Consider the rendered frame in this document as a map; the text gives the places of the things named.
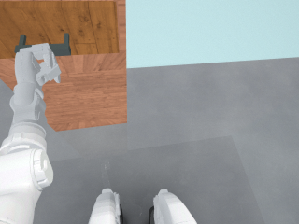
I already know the drawer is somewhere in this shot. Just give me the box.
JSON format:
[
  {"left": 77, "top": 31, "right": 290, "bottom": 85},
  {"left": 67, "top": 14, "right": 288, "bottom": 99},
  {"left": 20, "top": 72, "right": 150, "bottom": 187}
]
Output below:
[{"left": 0, "top": 1, "right": 120, "bottom": 59}]

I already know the left robot upper arm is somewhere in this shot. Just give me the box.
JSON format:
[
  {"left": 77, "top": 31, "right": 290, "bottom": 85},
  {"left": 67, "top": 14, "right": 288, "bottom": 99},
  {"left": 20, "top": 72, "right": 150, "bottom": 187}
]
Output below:
[{"left": 0, "top": 148, "right": 53, "bottom": 224}]

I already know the right robot thigh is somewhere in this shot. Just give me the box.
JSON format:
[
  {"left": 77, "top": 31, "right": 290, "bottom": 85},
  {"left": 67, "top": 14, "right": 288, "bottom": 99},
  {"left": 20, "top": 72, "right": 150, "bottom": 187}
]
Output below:
[{"left": 153, "top": 192, "right": 197, "bottom": 224}]

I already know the robot left forearm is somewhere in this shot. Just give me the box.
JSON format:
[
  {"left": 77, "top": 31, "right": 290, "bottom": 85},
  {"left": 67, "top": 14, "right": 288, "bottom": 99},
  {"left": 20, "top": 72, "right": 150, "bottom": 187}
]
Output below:
[{"left": 0, "top": 82, "right": 48, "bottom": 156}]

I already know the left robot hand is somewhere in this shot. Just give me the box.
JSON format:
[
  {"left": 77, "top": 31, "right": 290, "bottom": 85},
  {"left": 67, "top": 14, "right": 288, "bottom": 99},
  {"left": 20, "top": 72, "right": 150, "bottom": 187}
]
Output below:
[{"left": 15, "top": 43, "right": 62, "bottom": 89}]

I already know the cabinet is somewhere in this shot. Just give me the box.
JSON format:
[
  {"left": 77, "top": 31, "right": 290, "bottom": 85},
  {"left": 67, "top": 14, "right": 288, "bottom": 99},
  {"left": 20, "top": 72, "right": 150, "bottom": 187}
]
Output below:
[{"left": 0, "top": 0, "right": 127, "bottom": 132}]

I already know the handle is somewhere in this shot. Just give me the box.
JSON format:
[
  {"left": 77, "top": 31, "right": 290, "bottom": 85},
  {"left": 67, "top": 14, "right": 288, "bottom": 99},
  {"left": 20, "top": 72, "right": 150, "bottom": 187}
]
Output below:
[{"left": 14, "top": 33, "right": 71, "bottom": 57}]

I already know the robot right shin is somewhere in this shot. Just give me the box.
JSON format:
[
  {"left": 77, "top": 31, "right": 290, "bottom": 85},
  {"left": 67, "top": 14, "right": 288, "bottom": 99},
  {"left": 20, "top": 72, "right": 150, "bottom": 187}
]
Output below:
[{"left": 154, "top": 189, "right": 168, "bottom": 224}]

